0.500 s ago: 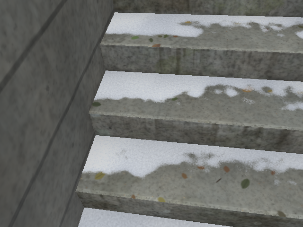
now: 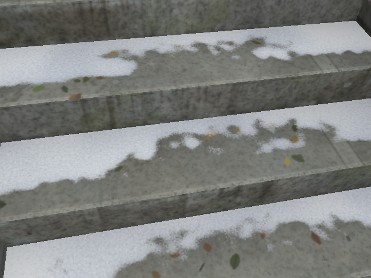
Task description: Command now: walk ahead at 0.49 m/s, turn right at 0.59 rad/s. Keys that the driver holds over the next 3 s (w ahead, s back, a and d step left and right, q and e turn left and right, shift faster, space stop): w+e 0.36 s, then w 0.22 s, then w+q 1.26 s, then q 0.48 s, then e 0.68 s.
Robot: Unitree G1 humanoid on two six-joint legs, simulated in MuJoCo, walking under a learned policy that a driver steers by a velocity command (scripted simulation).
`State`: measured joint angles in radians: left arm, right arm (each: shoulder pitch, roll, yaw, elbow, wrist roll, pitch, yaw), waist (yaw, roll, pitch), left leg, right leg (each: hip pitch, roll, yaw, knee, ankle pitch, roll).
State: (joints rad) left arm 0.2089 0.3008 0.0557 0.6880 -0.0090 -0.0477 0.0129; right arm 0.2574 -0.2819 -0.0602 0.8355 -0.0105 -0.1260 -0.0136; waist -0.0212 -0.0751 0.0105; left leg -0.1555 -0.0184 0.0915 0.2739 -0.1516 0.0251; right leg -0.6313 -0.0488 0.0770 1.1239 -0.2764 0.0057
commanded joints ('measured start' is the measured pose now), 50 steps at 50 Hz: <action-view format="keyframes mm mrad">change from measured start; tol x64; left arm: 1 45 12 1 -97 3 -5 8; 50 -164 -104 -100 -80 26 -1 -59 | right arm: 1 -51 -174 -46 -56 6 -16 -5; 29 -410 106 103 -516 -53 150 -17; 50 450 25 74 212 -84 -4 95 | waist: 1 43 154 -10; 50 -29 267 -67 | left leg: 1 16 281 -95 -118 420 168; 12 10 250 91 502 826 46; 14 -655 20 34 1255 -442 -68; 23 -1193 44 -57 2157 -268 29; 35 -214 -78 55 911 -414 127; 38 51 218 -1270 63 -315 257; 50 -167 67 -384 106 -83 86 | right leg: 1 -78 -58 15 -18 98 32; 12 510 133 -217 -594 143 -124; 15 984 -345 673 -789 592 -469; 26 192 -69 214 -922 -217 -201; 31 618 -139 49 -1102 450 -250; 35 663 -198 -102 -614 1723 -197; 38 -207 290 395 637 260 -179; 50 -714 43 -82 1026 163 -136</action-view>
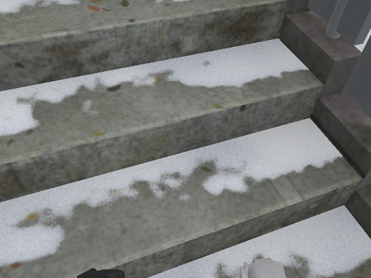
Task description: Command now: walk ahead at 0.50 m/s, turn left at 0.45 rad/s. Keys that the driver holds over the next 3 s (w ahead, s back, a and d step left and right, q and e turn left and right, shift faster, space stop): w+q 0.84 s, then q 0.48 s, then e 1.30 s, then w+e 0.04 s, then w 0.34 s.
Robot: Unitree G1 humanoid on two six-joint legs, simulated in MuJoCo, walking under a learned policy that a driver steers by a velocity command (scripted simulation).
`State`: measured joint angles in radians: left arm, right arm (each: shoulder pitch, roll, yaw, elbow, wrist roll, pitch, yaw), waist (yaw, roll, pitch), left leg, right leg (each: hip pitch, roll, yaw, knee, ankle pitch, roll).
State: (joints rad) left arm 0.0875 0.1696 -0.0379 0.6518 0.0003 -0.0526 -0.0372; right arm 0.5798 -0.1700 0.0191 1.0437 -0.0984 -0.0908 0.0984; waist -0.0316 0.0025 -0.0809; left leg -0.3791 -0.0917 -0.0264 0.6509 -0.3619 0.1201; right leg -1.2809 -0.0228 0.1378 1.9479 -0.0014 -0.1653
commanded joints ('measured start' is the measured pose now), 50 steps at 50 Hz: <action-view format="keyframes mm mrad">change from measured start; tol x64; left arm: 1 -101 17 -15 -46 27 5 -3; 50 92 63 42 185 20 -14 16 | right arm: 1 210 -68 0 34 -7 -32 -19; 34 -918 -10 30 -401 78 122 -14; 42 16 -227 -79 -104 57 119 -74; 50 -388 16 -19 -82 41 -17 -34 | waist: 1 -44 160 59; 15 141 -262 -651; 50 123 24 -80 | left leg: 1 233 186 -331 -256 113 8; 8 -7 273 -419 -587 294 178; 13 332 319 -241 -291 1871 104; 16 -321 -69 -340 931 315 -14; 26 -924 129 -33 1616 127 192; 39 -359 -59 244 369 -24 37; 42 426 177 -620 -103 136 269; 50 -52 147 -182 -206 676 136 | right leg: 1 -234 30 -123 237 -208 24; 6 -426 -52 -213 -77 -161 2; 15 1574 -223 366 -1204 193 -269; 18 1061 -335 641 -1578 -639 -180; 34 1098 -281 -316 -1923 176 -35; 40 1179 -294 -391 -1332 1478 -35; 42 575 -6 -218 -567 -24 55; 50 167 -6 -60 -50 -293 74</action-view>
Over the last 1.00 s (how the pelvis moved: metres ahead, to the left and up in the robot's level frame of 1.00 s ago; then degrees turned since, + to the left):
0.48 -0.08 0.14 -10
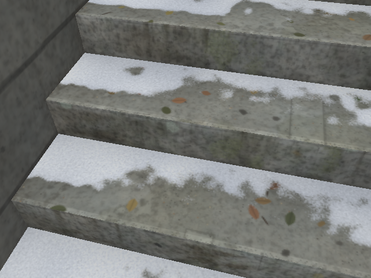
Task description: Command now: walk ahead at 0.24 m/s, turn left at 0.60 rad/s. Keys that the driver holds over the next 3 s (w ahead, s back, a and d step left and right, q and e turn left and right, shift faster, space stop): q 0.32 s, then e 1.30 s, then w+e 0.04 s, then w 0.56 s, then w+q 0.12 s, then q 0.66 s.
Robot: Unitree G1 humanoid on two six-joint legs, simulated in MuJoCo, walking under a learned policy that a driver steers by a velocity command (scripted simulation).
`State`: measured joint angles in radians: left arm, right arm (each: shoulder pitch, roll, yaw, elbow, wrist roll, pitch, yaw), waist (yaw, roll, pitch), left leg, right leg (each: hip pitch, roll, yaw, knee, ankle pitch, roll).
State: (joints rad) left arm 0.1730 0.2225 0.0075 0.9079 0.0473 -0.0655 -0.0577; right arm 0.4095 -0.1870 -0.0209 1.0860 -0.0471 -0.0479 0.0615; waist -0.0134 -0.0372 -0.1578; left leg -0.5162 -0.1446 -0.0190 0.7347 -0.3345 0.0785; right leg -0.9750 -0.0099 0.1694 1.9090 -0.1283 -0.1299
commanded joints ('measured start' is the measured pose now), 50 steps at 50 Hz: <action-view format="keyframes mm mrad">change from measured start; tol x64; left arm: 1 -40 2 -14 -97 -49 -9 47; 50 -144 78 -12 -226 -21 25 78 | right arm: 1 -133 -6 16 -110 -30 -64 -15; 50 -168 -152 -4 -376 -36 4 5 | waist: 1 61 144 -16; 50 -32 74 111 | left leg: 1 94 215 -228 -311 719 189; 11 -79 319 -365 -506 824 142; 18 -443 83 -258 998 247 -24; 37 -4 191 2 -10 102 -186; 44 580 586 -189 -248 1301 395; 50 385 499 -154 -494 62 219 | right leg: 1 -169 14 -129 203 -294 56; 12 428 104 -315 -801 -252 112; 16 729 -377 866 -1536 -439 -248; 23 294 -33 -88 -1341 -29 57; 40 305 -105 293 -1004 -219 -115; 50 -403 42 -16 286 -169 174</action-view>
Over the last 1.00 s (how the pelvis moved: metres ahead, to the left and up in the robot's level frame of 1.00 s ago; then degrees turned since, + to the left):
0.55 0.09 0.30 35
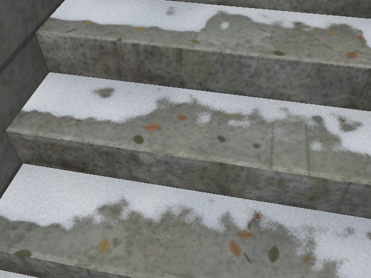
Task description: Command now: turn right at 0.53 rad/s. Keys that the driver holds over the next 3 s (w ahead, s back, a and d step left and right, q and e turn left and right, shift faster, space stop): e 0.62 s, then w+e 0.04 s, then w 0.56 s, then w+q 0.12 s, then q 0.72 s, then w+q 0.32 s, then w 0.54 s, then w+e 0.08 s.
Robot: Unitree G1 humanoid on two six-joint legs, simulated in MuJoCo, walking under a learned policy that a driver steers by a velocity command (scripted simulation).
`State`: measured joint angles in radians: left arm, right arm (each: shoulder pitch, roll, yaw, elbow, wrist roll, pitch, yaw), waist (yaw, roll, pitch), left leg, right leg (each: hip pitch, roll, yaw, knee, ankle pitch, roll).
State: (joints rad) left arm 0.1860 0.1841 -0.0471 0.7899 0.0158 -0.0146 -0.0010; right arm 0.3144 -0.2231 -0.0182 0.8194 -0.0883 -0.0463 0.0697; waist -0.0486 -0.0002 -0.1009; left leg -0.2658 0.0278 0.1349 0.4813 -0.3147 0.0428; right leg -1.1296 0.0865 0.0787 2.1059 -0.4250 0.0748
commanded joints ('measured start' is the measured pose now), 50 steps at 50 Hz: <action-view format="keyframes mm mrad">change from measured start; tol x32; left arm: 1 -170 114 42 -106 8 -31 22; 13 -347 23 -26 -176 21 29 -83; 20 341 421 114 -84 43 -74 -31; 26 -229 156 79 -105 1 -74 -73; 50 -161 71 76 -103 34 -66 -70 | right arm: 1 -31 -102 3 -96 13 1 -10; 44 -246 -13 14 -255 38 -7 -36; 50 284 -200 -67 -88 21 -62 -66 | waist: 1 -14 59 41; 15 33 179 5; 22 194 -317 -142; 50 -131 195 -61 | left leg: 1 157 318 -275 -257 24 243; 16 239 361 61 -297 509 173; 18 72 195 177 -31 908 68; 20 -481 -49 -54 584 -137 -52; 25 -597 -63 -356 1363 176 -2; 36 -606 -18 -152 1215 95 -117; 46 -127 -19 -78 30 61 -39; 50 591 348 -827 -199 110 427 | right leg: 1 -251 -56 49 61 117 -38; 10 -347 -176 37 -188 7 -105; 13 -9 -178 -136 -709 -517 -106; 17 375 -56 -162 -905 47 -201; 21 1035 -356 875 -1620 280 -293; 26 439 -158 484 -1567 77 -287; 46 861 -285 471 -1671 190 -452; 50 -40 87 74 -701 -36 -147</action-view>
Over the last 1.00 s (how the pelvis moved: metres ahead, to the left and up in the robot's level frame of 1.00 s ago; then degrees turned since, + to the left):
0.13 -0.04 0.03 -1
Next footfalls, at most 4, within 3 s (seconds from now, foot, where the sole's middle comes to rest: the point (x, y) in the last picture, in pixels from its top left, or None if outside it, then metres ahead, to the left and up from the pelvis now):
0.32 right None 0.11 -0.23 -0.61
0.94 left None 0.22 -0.03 -0.61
1.38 right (314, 259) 0.45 -0.34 -0.46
1.88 left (231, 137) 0.77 -0.14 -0.30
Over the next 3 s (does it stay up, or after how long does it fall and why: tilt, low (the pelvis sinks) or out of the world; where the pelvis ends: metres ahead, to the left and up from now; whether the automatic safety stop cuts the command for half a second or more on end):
stays up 1.02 -0.20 0.57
